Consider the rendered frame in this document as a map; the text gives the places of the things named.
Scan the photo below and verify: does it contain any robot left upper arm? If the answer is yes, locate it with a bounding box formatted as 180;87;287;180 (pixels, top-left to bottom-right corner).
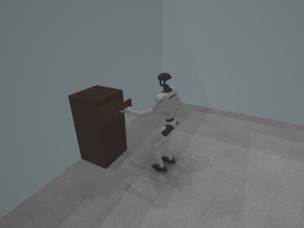
148;93;165;115

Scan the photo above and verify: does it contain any robot right upper arm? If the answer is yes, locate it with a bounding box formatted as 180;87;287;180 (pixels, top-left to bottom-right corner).
171;87;182;107

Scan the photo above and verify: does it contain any right robot foot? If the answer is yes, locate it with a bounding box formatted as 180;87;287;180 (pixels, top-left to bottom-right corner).
161;157;176;164

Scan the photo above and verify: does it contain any robot left forearm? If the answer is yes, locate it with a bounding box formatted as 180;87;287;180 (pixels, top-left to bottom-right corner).
132;109;152;117

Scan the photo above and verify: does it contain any drawer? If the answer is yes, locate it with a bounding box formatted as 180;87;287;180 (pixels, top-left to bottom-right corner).
99;98;132;123

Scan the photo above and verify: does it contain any robot left hand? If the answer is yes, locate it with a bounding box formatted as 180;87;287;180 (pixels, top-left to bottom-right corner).
126;106;133;116

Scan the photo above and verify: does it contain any robot torso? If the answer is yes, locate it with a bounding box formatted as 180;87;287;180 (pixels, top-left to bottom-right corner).
160;87;177;132

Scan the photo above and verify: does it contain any cabinet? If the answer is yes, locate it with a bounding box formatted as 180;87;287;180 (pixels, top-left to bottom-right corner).
68;85;127;169

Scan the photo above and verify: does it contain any robot right forearm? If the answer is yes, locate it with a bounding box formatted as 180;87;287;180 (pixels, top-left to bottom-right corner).
173;106;181;116

